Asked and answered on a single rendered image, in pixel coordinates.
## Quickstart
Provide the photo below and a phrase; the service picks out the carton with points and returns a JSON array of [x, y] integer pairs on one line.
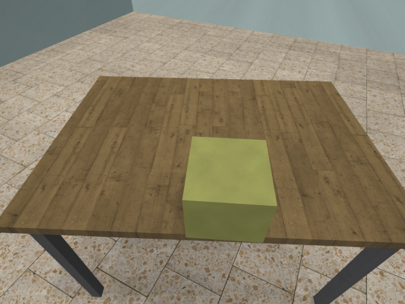
[[229, 192]]

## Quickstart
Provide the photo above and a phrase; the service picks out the table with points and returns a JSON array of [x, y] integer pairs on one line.
[[118, 167]]

